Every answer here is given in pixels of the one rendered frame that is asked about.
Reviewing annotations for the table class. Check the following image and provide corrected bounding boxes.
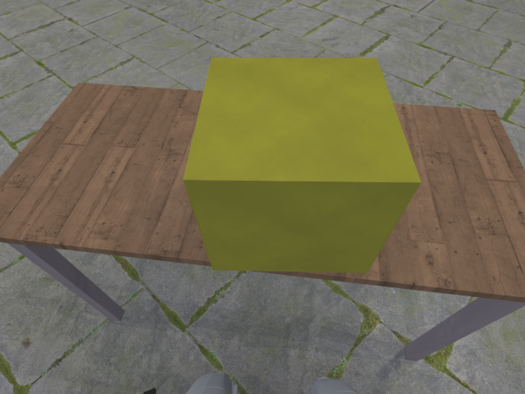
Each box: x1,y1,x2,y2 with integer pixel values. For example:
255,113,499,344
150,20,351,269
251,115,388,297
0,83,525,361

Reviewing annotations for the robot left thigh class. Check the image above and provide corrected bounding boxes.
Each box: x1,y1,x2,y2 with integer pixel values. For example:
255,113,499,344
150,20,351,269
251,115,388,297
186,373,238,394

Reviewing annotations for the carton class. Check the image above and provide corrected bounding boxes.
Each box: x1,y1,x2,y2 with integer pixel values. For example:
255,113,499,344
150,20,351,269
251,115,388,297
183,57,421,273

